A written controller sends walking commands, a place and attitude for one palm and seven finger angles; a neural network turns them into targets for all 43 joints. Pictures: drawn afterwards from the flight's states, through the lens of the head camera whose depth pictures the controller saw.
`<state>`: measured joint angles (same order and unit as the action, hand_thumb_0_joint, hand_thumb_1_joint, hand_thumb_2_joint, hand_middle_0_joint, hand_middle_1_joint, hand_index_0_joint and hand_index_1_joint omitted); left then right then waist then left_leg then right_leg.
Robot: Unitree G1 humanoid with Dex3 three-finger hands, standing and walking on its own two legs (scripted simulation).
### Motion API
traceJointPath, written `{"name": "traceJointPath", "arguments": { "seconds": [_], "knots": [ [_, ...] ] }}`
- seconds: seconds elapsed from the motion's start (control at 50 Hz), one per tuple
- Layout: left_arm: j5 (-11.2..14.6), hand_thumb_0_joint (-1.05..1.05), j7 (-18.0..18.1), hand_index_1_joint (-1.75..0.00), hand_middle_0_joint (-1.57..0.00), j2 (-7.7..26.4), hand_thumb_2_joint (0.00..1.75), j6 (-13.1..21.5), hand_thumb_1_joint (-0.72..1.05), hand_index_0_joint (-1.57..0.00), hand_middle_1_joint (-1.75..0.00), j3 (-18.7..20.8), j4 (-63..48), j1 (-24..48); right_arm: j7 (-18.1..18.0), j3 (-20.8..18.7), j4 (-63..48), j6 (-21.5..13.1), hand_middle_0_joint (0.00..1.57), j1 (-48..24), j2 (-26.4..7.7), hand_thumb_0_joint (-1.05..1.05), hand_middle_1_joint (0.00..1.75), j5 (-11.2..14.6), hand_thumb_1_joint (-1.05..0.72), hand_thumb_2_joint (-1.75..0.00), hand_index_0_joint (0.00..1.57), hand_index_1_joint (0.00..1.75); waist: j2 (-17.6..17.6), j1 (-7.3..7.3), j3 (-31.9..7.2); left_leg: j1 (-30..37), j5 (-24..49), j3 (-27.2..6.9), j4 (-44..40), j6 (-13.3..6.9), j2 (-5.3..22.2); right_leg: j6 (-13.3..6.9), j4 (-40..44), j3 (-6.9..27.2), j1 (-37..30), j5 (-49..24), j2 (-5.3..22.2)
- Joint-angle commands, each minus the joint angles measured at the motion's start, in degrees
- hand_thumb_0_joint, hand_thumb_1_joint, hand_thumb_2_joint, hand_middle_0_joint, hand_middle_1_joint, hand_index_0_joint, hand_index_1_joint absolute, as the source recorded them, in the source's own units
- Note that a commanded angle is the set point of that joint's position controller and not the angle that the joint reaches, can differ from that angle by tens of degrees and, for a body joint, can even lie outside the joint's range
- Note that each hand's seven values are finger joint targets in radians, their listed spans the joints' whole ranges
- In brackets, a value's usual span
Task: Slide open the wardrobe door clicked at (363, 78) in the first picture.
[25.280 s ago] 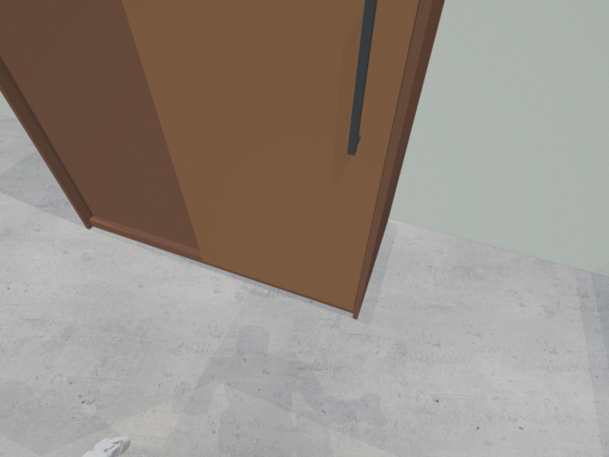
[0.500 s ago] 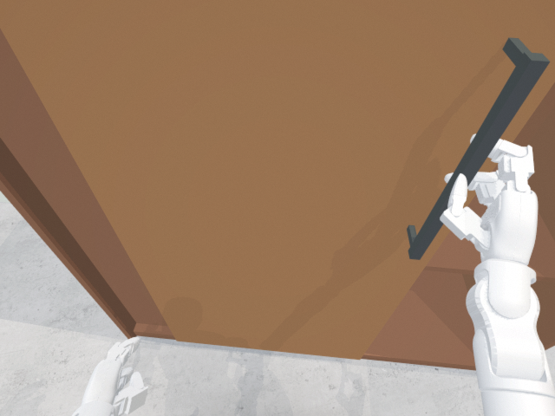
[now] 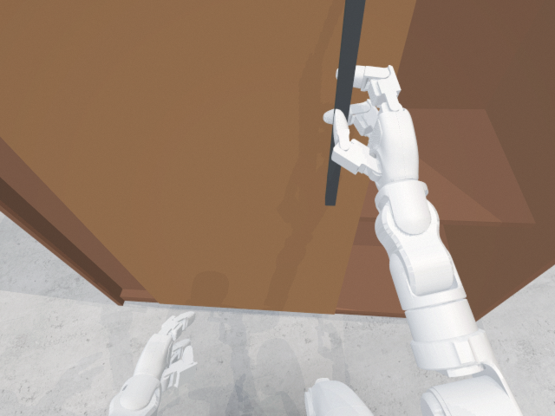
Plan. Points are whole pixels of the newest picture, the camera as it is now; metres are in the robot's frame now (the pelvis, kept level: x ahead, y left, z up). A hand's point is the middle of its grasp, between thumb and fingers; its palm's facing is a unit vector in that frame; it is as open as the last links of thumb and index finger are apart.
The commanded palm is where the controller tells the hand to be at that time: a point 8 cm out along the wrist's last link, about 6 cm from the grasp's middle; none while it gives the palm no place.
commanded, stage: stop walking and hold the door there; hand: right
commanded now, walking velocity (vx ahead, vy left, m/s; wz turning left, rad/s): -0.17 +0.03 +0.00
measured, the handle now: (339, 112) +0.45 -0.10 +0.18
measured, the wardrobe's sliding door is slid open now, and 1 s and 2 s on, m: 0.44 0.44 0.44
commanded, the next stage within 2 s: loosen the grip on the handle in 0.98 s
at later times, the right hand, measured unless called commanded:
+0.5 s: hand (345, 143) +0.39 -0.09 +0.19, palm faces -0.18 +0.98 -0.11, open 6.9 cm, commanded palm +0.38 -0.10 +0.17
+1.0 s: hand (336, 145) +0.38 -0.08 +0.19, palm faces +0.02 +0.99 -0.12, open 6.9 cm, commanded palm +0.37 -0.11 +0.17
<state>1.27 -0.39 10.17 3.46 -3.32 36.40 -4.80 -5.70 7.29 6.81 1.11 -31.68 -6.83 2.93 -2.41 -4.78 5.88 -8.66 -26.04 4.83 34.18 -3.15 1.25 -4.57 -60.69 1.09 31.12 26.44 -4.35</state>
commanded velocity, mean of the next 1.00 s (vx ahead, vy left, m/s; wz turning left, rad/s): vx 0.00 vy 0.05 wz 0.00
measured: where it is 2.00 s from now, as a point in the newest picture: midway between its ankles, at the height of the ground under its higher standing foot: outside the picture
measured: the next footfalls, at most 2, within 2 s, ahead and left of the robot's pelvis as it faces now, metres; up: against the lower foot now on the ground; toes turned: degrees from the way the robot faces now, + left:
right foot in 0.04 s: +0.08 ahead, -0.13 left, +0.01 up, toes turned +3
left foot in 0.64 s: -0.04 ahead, +0.13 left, +0.01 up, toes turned +1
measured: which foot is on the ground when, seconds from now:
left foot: down 0.00-0.04, up 0.06-0.62, down 0.64-1.00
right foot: up 0.00-0.02, down 0.04-0.66, up 0.68-0.84, down 0.86-1.00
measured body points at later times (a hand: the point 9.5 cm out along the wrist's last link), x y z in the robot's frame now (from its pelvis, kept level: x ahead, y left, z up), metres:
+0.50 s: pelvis -0.03 -0.03 +0.03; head +0.04 -0.07 +0.48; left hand +0.14 +0.17 -0.07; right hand +0.39 -0.15 +0.20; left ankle -0.07 +0.15 -0.65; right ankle +0.04 -0.13 -0.72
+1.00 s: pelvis -0.03 +0.01 +0.01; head +0.00 +0.02 +0.46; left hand +0.10 +0.27 -0.10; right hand +0.38 -0.14 +0.20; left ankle -0.08 +0.12 -0.72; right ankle -0.03 -0.10 -0.72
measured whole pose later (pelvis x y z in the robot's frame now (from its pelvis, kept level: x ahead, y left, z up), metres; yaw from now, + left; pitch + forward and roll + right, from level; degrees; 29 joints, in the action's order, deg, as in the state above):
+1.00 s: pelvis -0.03 +0.01 +0.01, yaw +1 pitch +1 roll +0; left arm 1.3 4.4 15.1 2.7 -0.1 41.3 -12.6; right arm -5.6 0.4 25.9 -5.5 -35.7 -10.1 4.4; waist 1.2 -1.0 2.3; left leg -11.8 -20.8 4.1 32.2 -0.1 1.2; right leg -0.3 -32.4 -5.1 16.1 16.8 2.2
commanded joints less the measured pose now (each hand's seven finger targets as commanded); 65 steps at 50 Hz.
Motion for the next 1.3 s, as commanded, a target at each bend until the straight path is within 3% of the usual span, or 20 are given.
{"name": "traceJointPath", "arguments": {
  "seconds": [0.0,0.02,0.04,0.1,0.2,0.54,0.58,0.64,0.66,0.7,0.76,0.9,1.04,1.06,1.08,1.1,1.12,1.14,1.22,1.28],
  "knots": [
    [0.35,0.0,0.2,-0.3,-0.2,8.91,0.9,0.81,0.9,-0.2,-0.3,4.97,-5.56,-1.49,3.98,-0.04,-14.46,-9.62,0.45,-23.01,-3.2,0.0,1.4,-0.06,-0.9,-0.9,0.45,1.4,3.17,8.17,-22.61,2.97,29.19,2.88,25.16,-0.27,1.96,5.74,35.72,-2.51,-21.45,-26.41,3.23],
    [1.06,0.0,-0.47,-0.3,-0.2,9.98,0.9,1.72,0.9,-0.2,-0.3,5.3,-7.57,2.15,4.67,7.64,-16.65,-10.15,0.45,-22.63,5.6,0.0,1.4,1.1,-0.9,-0.9,0.45,1.4,20.62,8.31,-26.29,-21.23,-1.0,-0.45,37.25,3.45,-4.56,1.51,33.28,19.52,-44.69,-63.94,18.25],
    [0.59,0.0,-1.42,-0.3,-0.2,8.95,0.9,2.53,0.9,-0.2,-0.3,4.83,-7.02,4.37,4.43,6.81,-21.39,-11.57,0.45,-31.14,4.28,0.0,1.4,1.18,-0.9,-0.9,0.45,1.4,23.37,7.41,-29.7,-23.83,-11.93,-8.49,43.89,3.12,-3.62,-4.34,32.77,30.95,-44.77,-68.93,26.59],
    [-0.12,0.0,-1.11,-0.3,-0.2,7.98,0.9,2.75,0.9,-0.2,-0.3,4.74,-6.26,3.66,5.7,5.33,-17.83,-11.47,0.45,-29.72,1.32,0.0,1.4,1.25,-0.9,-0.9,0.45,1.4,0.67,7.88,-22.64,-21.28,-5.44,-12.75,39.26,4.0,0.86,-8.9,37.08,31.68,-29.04,-44.49,28.06],
    [-0.14,0.0,-0.09,-0.3,-0.2,9.0,0.9,3.79,0.9,-0.2,-0.3,5.62,-4.37,3.74,5.07,6.72,-14.51,-11.55,0.45,-34.65,2.75,0.0,1.4,-0.65,-0.9,-0.9,0.45,1.4,8.32,6.93,-25.72,-15.83,5.93,-7.8,25.55,4.4,0.36,-3.69,38.86,16.05,-31.75,-35.68,23.36],
    [-0.28,0.0,2.32,-0.3,-0.2,7.76,0.9,5.97,0.9,-0.2,-0.3,3.62,-2.03,-2.03,3.88,4.63,2.21,-10.25,0.45,-36.67,1.95,0.0,1.4,-0.3,-0.9,-0.9,0.45,1.4,14.06,6.9,-26.1,-3.97,3.67,-0.79,-1.78,3.81,-3.03,-1.78,37.24,8.76,-32.12,-32.44,18.86],
    [-0.18,0.0,2.79,-0.3,-0.2,7.4,0.9,5.32,0.9,-0.2,-0.3,3.31,-2.45,-1.92,3.7,2.41,4.38,-10.35,0.45,-34.33,-0.77,0.0,1.4,-0.49,-0.9,-0.9,0.45,1.4,9.3,5.95,-24.87,4.9,12.3,-3.34,-13.03,2.73,-0.3,0.3,34.16,6.35,-23.92,-26.66,16.42],
    [-0.04,0.0,3.91,-0.3,-0.2,6.0,0.9,3.82,0.9,-0.2,-0.3,2.8,-4.23,-0.05,2.45,-4.58,5.31,-9.1,0.45,-32.45,-8.18,0.0,1.4,-0.3,-0.9,-0.9,0.45,1.4,-9.85,5.39,-19.52,5.2,28.42,-19.23,-16.77,-4.29,17.4,5.45,18.4,-0.85,-7.78,-2.3,6.33],
    [-0.21,0.0,4.2,-0.3,-0.2,5.95,0.9,4.09,0.9,-0.2,-0.3,2.72,-3.89,-0.01,2.52,-4.38,7.04,-8.82,0.45,-31.43,-7.02,0.0,1.4,-0.08,-0.9,-0.9,0.45,1.4,-8.95,4.83,-19.49,1.95,28.79,-16.51,-15.82,-4.58,17.9,5.44,13.69,0.01,-8.59,-0.17,4.96],
    [0.37,0.0,4.89,-0.3,-0.2,7.49,0.9,4.35,0.9,-0.2,-0.3,3.29,-3.7,0.11,3.31,-3.35,11.07,-8.8,0.45,-29.13,-3.98,0.0,1.4,1.11,-0.9,-0.9,0.45,1.4,-16.29,5.13,-17.34,5.71,42.34,-12.49,-11.7,-3.27,14.13,5.03,10.3,0.56,-5.9,-2.63,5.58],
    [-0.48,0.0,6.3,-0.3,-0.2,6.92,0.9,4.18,0.9,-0.2,-0.3,2.89,-3.34,-0.71,2.38,-7.24,10.0,-10.37,0.45,-27.2,-6.94,0.0,1.4,0.3,-0.9,-0.9,0.45,1.4,-11.96,4.04,-19.75,12.03,60.25,-7.52,-5.58,-1.52,12.35,4.4,21.43,-4.29,-8.3,-5.41,5.31],
    [0.23,0.0,4.73,-0.3,-0.2,9.18,0.9,2.15,0.9,-0.2,-0.3,4.11,-3.85,-3.03,3.16,-0.05,5.28,-10.79,0.45,-27.09,-0.28,0.0,1.4,0.67,-0.9,-0.9,0.45,1.4,4.4,5.4,-26.2,-3.72,31.73,-4.62,-1.91,5.1,3.79,-0.92,27.6,1.7,-34.37,-57.91,17.41],
    [0.22,0.0,5.39,-0.3,-0.2,9.31,0.9,0.56,0.9,-0.2,-0.3,4.24,-4.22,-3.58,1.79,-3.83,6.94,-10.81,0.45,-25.88,-5.62,0.0,1.4,0.09,-0.9,-0.9,0.45,1.4,-4.0,5.64,-25.4,7.24,48.34,-7.86,-4.66,1.55,9.65,3.37,25.87,-2.88,-20.74,-32.16,11.95],
    [-1.1,0.0,3.56,-0.3,-0.2,11.67,0.9,3.12,0.9,-0.2,-0.3,9.82,-4.02,-4.18,1.01,-33.7,10.32,-11.33,0.45,-56.46,-41.02,0.0,1.4,-5.77,-0.9,-0.9,0.45,1.4,-12.83,2.62,-13.81,1.97,57.21,-11.6,-11.1,4.44,4.69,2.17,27.44,-6.59,-17.16,-25.1,7.41],
    [-1.4,0.0,2.69,-0.3,-0.2,10.91,0.9,7.45,0.9,-0.2,-0.3,5.98,0.24,-8.29,3.08,-18.85,34.05,-6.38,0.45,-46.34,-20.29,0.0,1.4,-6.6,-0.78,-0.84,0.45,1.4,-12.28,11.42,-29.11,1.58,64.08,-3.28,4.19,1.39,-2.23,0.66,36.54,-2.33,-19.32,-41.66,2.24],
    [0.34,0.0,2.26,-0.3,-0.2,12.38,0.9,7.94,0.9,-0.2,-0.3,7.73,0.05,-14.61,3.29,-21.85,27.69,-5.8,0.45,-34.99,-19.48,0.0,1.4,-1.84,-0.66,-0.78,0.45,1.4,0.04,7.37,-34.1,-5.22,49.12,-0.14,5.94,2.0,-2.25,2.02,36.1,-1.78,-32.08,-57.63,4.96],
    [0.24,0.0,2.27,-0.3,-0.2,10.89,0.9,7.68,0.9,-0.2,-0.3,7.5,0.18,-14.2,5.16,-15.01,25.3,-6.3,0.45,-26.91,-6.54,0.0,1.4,-1.02,-0.54,-0.73,0.45,1.4,3.71,8.12,-32.3,-15.96,31.85,0.01,6.27,2.86,-4.23,2.7,35.09,0.72,-39.15,-65.42,7.12],
    [-0.38,0.0,1.95,-0.3,-0.2,11.27,0.9,7.81,0.9,-0.2,-0.3,7.49,0.11,-12.03,6.81,-16.4,18.71,-8.4,0.45,-30.68,-8.67,0.0,1.4,1.94,-0.42,-0.67,0.45,1.4,12.67,6.58,-32.74,-19.13,18.31,-2.71,0.35,2.52,-2.77,3.73,32.78,0.94,-44.26,-64.0,8.18],
    [-1.09,0.0,0.37,-0.3,-0.2,11.58,0.9,7.65,0.9,-0.2,-0.3,6.8,-0.9,-12.35,6.15,-14.94,23.63,-15.46,0.45,-38.39,-9.8,0.0,1.4,0.61,0.07,-0.43,0.45,1.4,-3.03,10.7,-24.78,-12.21,27.78,-2.91,-4.87,2.26,-2.16,2.03,28.8,-2.0,-25.45,-31.52,5.68],
    [-1.23,0.0,-0.96,-0.3,-0.2,11.51,0.9,7.15,0.9,-0.2,-0.3,7.43,-0.76,-14.61,5.08,-12.37,26.06,-21.04,0.44,-40.64,-8.23,0.0,1.38,-2.1,0.43,-0.26,0.44,1.38,-0.04,10.64,-27.79,-16.12,26.45,-3.16,-2.21,1.91,-2.58,2.04,26.76,-1.52,-24.81,-29.71,5.47]
  ]
}}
